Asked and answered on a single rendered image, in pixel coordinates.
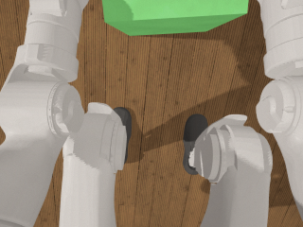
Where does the robot left foot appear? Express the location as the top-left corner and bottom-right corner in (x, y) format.
(114, 107), (132, 164)

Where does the robot right upper arm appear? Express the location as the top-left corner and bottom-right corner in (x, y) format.
(256, 76), (303, 221)

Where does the robot left forearm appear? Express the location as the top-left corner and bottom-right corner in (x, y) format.
(0, 0), (89, 93)

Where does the robot left thigh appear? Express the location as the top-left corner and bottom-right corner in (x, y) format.
(59, 113), (127, 227)

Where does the carton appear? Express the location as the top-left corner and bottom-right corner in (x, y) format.
(102, 0), (249, 36)

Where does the robot right forearm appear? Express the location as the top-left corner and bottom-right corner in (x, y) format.
(258, 0), (303, 79)

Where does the robot left upper arm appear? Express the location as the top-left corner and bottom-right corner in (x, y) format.
(0, 79), (84, 227)

